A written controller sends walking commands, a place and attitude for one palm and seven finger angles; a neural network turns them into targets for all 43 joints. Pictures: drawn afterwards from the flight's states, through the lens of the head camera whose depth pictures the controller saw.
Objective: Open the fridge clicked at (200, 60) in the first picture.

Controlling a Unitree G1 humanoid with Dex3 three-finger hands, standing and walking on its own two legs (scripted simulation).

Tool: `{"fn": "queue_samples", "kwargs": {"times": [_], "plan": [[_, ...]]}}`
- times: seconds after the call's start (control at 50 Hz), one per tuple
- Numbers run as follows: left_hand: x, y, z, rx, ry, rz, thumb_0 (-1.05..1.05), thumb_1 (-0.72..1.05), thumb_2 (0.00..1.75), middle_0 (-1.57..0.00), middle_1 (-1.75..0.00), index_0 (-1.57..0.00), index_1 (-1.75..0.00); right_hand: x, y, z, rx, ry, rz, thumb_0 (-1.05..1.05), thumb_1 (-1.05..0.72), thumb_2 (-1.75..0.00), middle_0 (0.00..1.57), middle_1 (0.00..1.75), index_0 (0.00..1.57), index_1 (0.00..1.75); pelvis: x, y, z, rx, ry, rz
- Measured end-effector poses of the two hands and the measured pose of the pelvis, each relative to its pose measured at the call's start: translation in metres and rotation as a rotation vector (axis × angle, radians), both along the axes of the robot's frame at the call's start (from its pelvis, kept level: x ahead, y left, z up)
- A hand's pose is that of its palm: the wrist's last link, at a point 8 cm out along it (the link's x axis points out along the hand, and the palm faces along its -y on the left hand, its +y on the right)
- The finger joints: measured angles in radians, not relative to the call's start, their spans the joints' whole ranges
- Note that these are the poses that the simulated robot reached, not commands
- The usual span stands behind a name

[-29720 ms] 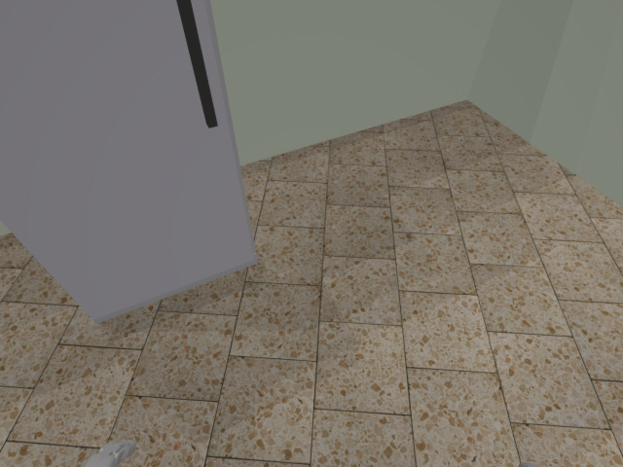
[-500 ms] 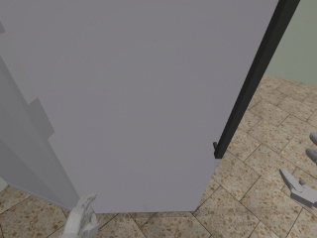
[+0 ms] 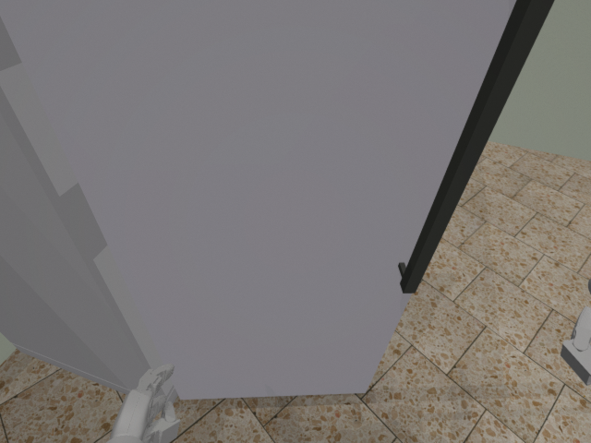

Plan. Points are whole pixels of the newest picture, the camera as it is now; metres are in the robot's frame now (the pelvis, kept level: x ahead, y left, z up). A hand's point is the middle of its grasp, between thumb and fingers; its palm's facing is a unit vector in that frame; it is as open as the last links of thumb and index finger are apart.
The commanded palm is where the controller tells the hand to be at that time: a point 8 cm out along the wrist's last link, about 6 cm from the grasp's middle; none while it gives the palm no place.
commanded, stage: draw the hand back to the body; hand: right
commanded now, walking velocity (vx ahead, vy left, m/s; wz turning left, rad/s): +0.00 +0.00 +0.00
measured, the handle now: (449, 171) +0.42 -0.22 +0.19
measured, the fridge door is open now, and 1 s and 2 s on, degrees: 69 69 69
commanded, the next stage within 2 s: step back with the hand held close in 0.02 s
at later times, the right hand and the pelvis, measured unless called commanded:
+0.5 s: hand (577, 364) +0.17 -0.28 +0.14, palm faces +0.32 +0.81 -0.49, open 7.4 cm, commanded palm +0.11 -0.32 +0.17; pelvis -0.03 -0.02 +0.00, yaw +1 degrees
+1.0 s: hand out of the picture +0.07 -0.32 +0.15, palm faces +0.50 +0.78 -0.37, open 7.4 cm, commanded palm +0.01 -0.35 +0.17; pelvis -0.11 -0.04 -0.02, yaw -4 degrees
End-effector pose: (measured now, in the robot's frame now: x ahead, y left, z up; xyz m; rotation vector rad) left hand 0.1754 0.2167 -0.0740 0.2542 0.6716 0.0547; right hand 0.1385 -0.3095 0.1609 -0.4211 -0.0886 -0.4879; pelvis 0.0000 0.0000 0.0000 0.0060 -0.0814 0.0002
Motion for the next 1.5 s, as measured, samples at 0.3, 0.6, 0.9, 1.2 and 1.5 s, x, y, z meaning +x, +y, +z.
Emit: {"fn": "queue_samples", "kwargs": {"times": [0.3,0.6,0.9,1.2,1.5], "plan": [[-0.010,0.009,-0.001,0.019,0.042,0.030,0.01,0.90,0.90,-0.20,-0.30,-0.21,-0.30,0.006,0.003,0.015,-0.079,-0.059,0.053,0.01,-0.89,-0.90,0.21,0.31,0.20,0.31,-0.015,0.000,-0.001,0.022,0.054,-0.012],[-0.053,-0.008,0.006,0.066,0.059,0.105,0.01,0.90,0.90,-0.20,-0.30,-0.21,-0.30,-0.027,-0.026,0.012,-0.163,-0.021,0.138,0.01,-0.89,-0.90,0.22,0.31,0.21,0.31,-0.049,-0.029,-0.007,0.022,0.086,0.006],[-0.088,-0.031,-0.002,0.065,0.030,-0.006,0.01,0.90,0.90,-0.20,-0.30,-0.21,-0.30,-0.106,-0.037,0.000,-0.143,-0.095,0.031,0.01,-0.89,-0.90,0.22,0.31,0.21,0.31,-0.095,-0.031,-0.015,0.048,0.079,-0.059],[-0.137,-0.048,0.013,0.070,0.020,0.014,0.01,0.90,0.90,-0.20,-0.30,-0.21,-0.30,-0.137,-0.067,0.021,-0.188,-0.189,0.063,0.01,-0.89,-0.90,0.22,0.31,0.21,0.31,-0.138,-0.046,-0.007,0.121,0.129,-0.082],[-0.225,-0.054,0.003,0.072,-0.053,0.101,0.01,0.90,0.90,-0.20,-0.30,-0.21,-0.30,-0.152,-0.049,0.010,-0.103,-0.311,0.281,0.01,-0.89,-0.90,0.22,0.31,0.21,0.31,-0.223,-0.063,-0.029,0.089,0.032,0.056]]}}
